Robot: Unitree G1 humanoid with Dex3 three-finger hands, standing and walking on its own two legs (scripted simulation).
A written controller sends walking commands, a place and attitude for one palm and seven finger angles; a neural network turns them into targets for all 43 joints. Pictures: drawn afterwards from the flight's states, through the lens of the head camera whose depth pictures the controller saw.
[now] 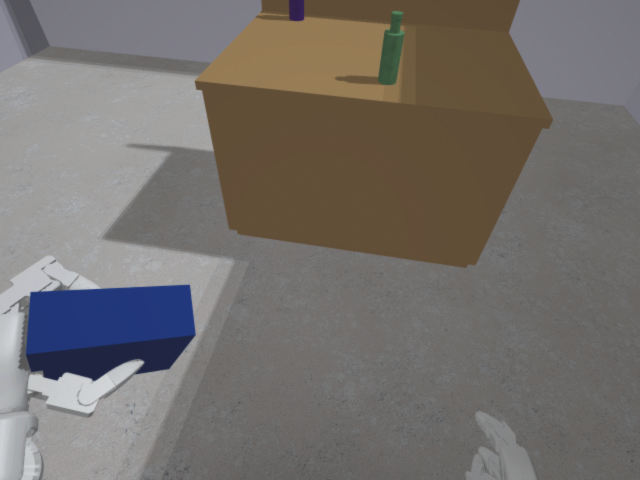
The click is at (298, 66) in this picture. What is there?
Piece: table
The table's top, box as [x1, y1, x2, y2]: [195, 11, 552, 128]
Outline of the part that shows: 195,80 196,89 545,128 548,128 552,121 552,118 508,32 401,23 400,29 403,30 405,33 396,82 392,85 384,85 377,81 383,32 385,29 389,28 390,22 304,14 303,20 292,21 289,19 288,13 261,11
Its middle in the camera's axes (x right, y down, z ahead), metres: +0.19 -0.65 +1.38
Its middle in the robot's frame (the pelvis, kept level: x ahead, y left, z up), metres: +1.48 -0.10 -0.05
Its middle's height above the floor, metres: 0.72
